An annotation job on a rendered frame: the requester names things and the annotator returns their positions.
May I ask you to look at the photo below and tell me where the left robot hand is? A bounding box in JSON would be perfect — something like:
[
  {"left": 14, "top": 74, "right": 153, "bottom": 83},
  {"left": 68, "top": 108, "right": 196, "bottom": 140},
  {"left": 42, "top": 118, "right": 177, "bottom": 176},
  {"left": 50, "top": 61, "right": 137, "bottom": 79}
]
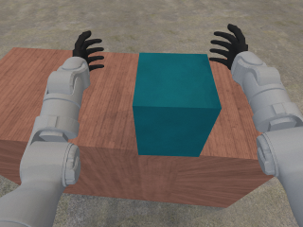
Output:
[{"left": 72, "top": 30, "right": 104, "bottom": 72}]

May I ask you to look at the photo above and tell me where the robot right forearm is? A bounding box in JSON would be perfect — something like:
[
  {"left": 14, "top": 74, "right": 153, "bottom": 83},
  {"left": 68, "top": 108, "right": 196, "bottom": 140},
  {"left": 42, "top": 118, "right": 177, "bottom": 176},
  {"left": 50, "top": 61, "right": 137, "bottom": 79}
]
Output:
[{"left": 230, "top": 51, "right": 303, "bottom": 133}]

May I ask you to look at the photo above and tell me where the carton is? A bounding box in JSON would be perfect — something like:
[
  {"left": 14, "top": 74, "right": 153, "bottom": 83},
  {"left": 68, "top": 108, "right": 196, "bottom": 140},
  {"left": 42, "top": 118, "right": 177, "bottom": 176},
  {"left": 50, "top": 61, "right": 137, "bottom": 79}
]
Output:
[{"left": 133, "top": 52, "right": 222, "bottom": 157}]

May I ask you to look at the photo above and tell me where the robot right upper arm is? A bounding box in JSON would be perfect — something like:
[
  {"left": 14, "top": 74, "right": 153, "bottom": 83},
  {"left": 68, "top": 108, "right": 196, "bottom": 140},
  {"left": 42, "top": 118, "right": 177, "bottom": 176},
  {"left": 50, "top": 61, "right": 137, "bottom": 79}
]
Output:
[{"left": 256, "top": 126, "right": 303, "bottom": 227}]

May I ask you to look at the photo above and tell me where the pedestal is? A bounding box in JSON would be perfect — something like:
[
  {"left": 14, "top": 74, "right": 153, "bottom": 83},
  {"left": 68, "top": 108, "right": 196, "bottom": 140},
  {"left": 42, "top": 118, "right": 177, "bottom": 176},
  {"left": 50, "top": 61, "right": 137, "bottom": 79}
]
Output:
[{"left": 0, "top": 47, "right": 275, "bottom": 208}]

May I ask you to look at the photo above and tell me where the robot left upper arm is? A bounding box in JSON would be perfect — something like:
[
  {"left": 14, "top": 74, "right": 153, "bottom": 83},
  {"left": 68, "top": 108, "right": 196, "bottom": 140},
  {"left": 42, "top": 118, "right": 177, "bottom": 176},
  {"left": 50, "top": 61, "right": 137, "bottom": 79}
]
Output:
[{"left": 0, "top": 141, "right": 80, "bottom": 227}]

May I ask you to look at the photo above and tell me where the right robot hand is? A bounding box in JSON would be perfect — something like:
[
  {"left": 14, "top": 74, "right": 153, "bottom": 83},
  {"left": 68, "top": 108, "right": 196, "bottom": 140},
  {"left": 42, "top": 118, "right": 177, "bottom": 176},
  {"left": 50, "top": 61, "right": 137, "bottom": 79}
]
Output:
[{"left": 209, "top": 24, "right": 248, "bottom": 70}]

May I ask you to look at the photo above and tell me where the robot left forearm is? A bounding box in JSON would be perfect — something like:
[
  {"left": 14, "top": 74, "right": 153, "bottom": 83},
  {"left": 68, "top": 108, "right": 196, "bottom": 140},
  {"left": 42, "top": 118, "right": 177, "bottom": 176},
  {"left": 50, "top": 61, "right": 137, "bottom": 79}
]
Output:
[{"left": 19, "top": 56, "right": 91, "bottom": 182}]

